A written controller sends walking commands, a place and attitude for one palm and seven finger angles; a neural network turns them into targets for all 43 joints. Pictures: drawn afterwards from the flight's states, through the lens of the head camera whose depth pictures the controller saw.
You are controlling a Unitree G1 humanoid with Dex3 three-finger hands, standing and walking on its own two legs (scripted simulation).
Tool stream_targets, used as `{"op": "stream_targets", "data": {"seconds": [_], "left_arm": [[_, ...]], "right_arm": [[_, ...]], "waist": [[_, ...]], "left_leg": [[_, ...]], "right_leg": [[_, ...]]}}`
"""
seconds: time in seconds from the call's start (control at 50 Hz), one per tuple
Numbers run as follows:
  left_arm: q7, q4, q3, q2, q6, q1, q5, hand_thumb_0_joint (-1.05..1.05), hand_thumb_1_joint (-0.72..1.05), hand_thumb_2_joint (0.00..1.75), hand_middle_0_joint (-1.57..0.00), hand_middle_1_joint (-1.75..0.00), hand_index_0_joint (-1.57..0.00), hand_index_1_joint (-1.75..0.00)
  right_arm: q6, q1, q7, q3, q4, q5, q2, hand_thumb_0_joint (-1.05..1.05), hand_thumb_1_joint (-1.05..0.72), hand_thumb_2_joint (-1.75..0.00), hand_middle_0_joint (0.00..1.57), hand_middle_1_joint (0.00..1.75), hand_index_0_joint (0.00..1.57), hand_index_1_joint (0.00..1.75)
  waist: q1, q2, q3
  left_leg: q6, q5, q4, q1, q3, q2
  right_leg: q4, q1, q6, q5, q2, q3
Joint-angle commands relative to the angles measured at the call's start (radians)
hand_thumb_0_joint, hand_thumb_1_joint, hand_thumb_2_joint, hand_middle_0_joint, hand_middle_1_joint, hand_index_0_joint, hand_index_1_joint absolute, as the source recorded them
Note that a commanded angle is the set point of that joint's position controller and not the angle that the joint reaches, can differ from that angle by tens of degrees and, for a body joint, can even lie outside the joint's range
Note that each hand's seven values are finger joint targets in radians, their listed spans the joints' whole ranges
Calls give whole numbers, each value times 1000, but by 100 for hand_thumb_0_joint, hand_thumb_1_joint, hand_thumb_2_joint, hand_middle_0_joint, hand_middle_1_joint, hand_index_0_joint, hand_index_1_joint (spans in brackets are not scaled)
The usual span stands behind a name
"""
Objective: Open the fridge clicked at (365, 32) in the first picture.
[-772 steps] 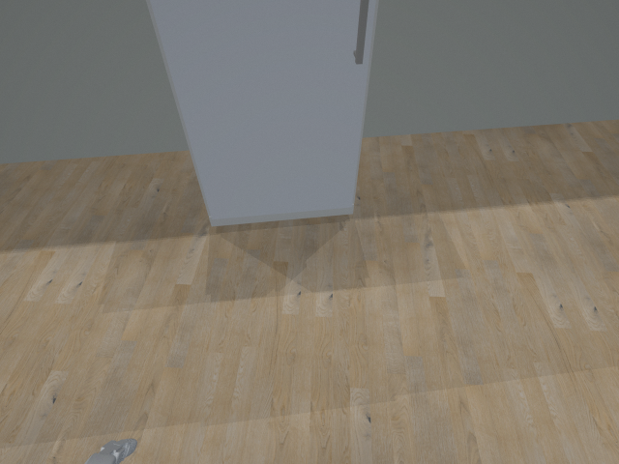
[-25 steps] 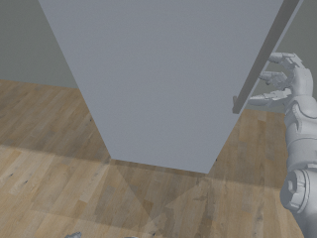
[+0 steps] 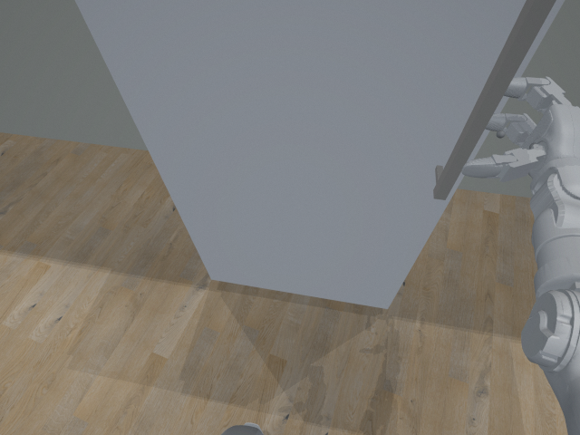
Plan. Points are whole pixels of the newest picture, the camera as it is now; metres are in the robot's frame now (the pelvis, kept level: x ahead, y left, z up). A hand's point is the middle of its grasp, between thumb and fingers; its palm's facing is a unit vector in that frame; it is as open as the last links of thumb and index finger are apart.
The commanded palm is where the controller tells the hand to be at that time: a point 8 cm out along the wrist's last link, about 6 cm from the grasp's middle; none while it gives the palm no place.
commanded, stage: slide the fingers in behind the handle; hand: right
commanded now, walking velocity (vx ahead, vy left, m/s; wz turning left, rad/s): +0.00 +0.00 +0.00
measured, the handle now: (504, 52) +0.54 -0.16 +0.24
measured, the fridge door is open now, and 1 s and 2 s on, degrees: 0 0 0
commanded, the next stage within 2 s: grip the handle and tug to test in 1.68 s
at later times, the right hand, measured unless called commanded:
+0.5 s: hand (493, 141) +0.49 -0.17 +0.15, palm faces +0.03 +1.00 +0.02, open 14.0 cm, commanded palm +0.46 -0.22 +0.16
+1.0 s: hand (467, 138) +0.49 -0.14 +0.15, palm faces +0.02 +1.00 +0.01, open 14.0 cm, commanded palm +0.45 -0.19 +0.16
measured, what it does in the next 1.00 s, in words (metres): stands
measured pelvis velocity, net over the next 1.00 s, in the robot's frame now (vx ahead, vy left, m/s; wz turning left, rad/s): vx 0.01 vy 0.00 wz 0.01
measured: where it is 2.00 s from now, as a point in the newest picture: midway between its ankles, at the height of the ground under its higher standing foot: outside the picture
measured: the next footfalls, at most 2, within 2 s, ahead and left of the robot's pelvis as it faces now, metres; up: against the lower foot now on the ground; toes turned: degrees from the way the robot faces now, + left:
none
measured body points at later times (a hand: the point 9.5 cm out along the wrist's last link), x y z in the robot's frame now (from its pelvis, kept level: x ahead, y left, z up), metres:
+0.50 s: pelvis +0.01 +0.00 +0.00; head +0.06 -0.01 +0.45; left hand +0.06 +0.26 -0.11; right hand +0.48 -0.23 +0.15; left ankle +0.01 +0.13 -0.72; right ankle +0.00 -0.12 -0.72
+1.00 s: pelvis +0.01 +0.00 +0.00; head +0.05 +0.01 +0.45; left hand +0.06 +0.26 -0.11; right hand +0.48 -0.20 +0.15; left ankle +0.01 +0.13 -0.72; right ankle +0.00 -0.12 -0.72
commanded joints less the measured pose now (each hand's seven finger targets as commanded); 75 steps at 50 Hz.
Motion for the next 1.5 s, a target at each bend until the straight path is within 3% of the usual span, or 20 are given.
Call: {"op": "stream_targets", "data": {"seconds": [0.0,0.06,0.16,0.22,0.26,0.34,0.4,0.46,0.5,0.54,0.58,0.64,0.66,0.82,0.94,1.02,1.04,1.2,1.36,1.48], "left_arm": [[5,-76,60,165,-28,101,1,0,90,90,-20,-30,-20,-30],[2,-89,61,158,-30,90,0,0,90,90,-20,-30,-20,-30],[0,-95,62,156,-28,81,-3,0,90,90,-20,-30,-20,-30],[-2,-106,65,151,-29,67,-4,0,90,90,-20,-30,-20,-30],[-3,-105,67,150,-31,65,-2,0,90,90,-20,-30,-20,-30],[-1,-103,65,143,-31,53,-5,0,90,90,-20,-30,-20,-30],[1,-100,64,143,-27,45,-4,0,90,90,-20,-30,-20,-30],[1,-112,64,139,-26,32,-7,0,90,90,-20,-30,-20,-30],[0,-113,63,132,-26,22,-8,0,90,90,-20,-30,-20,-30],[0,-111,64,134,-28,28,-8,0,90,90,-20,-30,-20,-30],[2,-106,65,136,-28,19,-11,0,90,90,-20,-30,-20,-30],[6,-97,64,139,-28,25,-9,0,90,90,-20,-30,-20,-30],[5,-97,64,135,-29,19,-8,0,90,90,-20,-30,-20,-30],[-8,-94,63,125,-30,14,-3,0,90,90,-20,-30,-20,-30],[-2,-100,63,131,-19,14,-2,0,90,90,-20,-30,-20,-30],[-3,-96,63,121,-27,7,-3,0,90,90,-20,-30,-20,-30],[-1,-94,63,126,-27,19,-1,0,90,90,-20,-30,-20,-30],[-1,-75,62,123,-33,15,-4,0,90,90,-20,-30,-20,-30],[-3,-75,64,124,-39,22,1,0,90,90,-20,-30,-20,-30],[3,-78,62,129,-32,23,-1,0,90,90,-20,-30,-20,-30]], "right_arm": [[-68,-495,-2,-31,-229,25,-235,0,50,-30,30,120,30,120],[-73,-470,-2,-20,-265,32,-201,0,50,-30,30,120,30,120],[-66,-440,-8,-2,-288,39,-166,0,50,-30,30,120,30,120],[-66,-402,-18,-3,-357,42,-150,0,50,-30,30,120,30,120],[-65,-398,-29,-17,-385,50,-155,0,50,-30,30,120,30,120],[-48,-394,-45,16,-391,45,-116,0,50,-30,30,120,30,120],[-33,-358,-57,-31,-370,35,-164,0,50,-30,30,120,30,120],[-38,-349,-51,-14,-407,37,-146,0,50,-30,30,120,30,120],[-32,-354,-43,39,-413,39,-82,0,50,-30,30,120,30,120],[-32,-359,-37,63,-414,47,-55,0,50,-30,30,120,30,120],[-23,-384,-33,68,-422,60,-44,0,50,-30,30,120,30,120],[-13,-399,-43,56,-397,65,-52,0,50,-30,30,120,30,120],[-17,-406,-49,45,-416,61,-65,0,50,-30,30,120,30,120],[-34,-371,-97,56,-409,36,-31,0,50,-30,30,120,30,120],[-31,-348,-108,1,-383,28,-100,0,50,-30,30,120,30,120],[-45,-389,-107,50,-409,25,-41,0,50,-30,30,120,30,120],[-50,-398,-109,40,-406,27,-58,0,50,-30,30,120,30,120],[-38,-421,-114,79,-346,29,-2,0,50,-30,30,120,30,120],[-73,-432,-136,68,-337,17,-16,0,50,-30,30,120,30,120],[-64,-447,-129,18,-312,13,-86,0,50,-30,30,120,30,120]], "waist": [[3,-49,-380],[-9,-77,-387],[-8,-24,-337],[-33,-81,-387],[-37,-58,-403],[-26,-24,-353],[-41,-14,-352],[-42,-37,-364],[-33,-70,-358],[-24,-28,-347],[-21,-52,-354],[-15,-1,-337],[-28,-43,-356],[-39,-33,-363],[-46,33,-349],[-38,-34,-348],[-35,7,-358],[-24,-4,-309],[-23,23,-342],[-31,6,-355]], "left_leg": [[29,273,-49,180,-17,-39],[31,287,-44,186,-15,-39],[30,276,-47,182,-8,-42],[35,296,-39,192,-9,-42],[33,321,-39,213,-9,-44],[31,328,-48,222,-7,-42],[31,345,-50,248,-12,-39],[33,380,-48,267,-16,-37],[33,376,-50,243,-14,-37],[33,366,-54,237,-9,-40],[32,364,-56,233,-11,-38],[30,350,-62,235,-6,-37],[32,357,-57,242,-10,-34],[34,380,-49,255,-9,-36],[29,377,-62,303,-19,-33],[31,358,-66,271,-22,-34],[31,360,-66,287,-19,-35],[28,303,-81,247,-20,-32],[26,323,-71,258,-23,-34],[26,304,-77,274,-32,-30]], "right_leg": [[-79,186,-26,232,33,38],[-78,203,-25,252,34,33],[-87,192,-26,244,28,35],[-85,242,-19,289,27,34],[-80,248,-21,311,27,33],[-89,227,-26,302,29,25],[-94,208,-27,292,34,20],[-91,220,-29,320,37,13],[-89,244,-25,325,36,11],[-89,248,-27,328,32,20],[-92,259,-23,318,34,20],[-95,245,-27,302,35,24],[-96,247,-24,311,37,25],[-97,247,-21,333,40,21],[-107,196,-31,281,42,6],[-106,225,-28,268,44,6],[-107,222,-30,275,43,11],[-118,202,-29,208,47,9],[-115,208,-31,228,46,9],[-117,185,-32,198,51,5]]}}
